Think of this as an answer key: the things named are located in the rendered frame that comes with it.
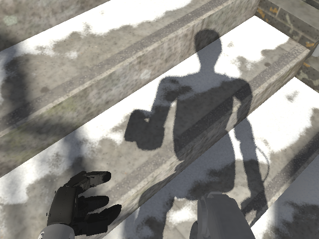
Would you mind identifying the left robot hand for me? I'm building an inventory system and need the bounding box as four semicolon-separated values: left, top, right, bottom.
46;170;122;236

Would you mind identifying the left robot forearm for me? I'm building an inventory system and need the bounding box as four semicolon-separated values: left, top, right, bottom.
38;223;75;239

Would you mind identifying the robot right thigh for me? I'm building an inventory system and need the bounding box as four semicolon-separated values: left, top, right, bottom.
197;194;255;239

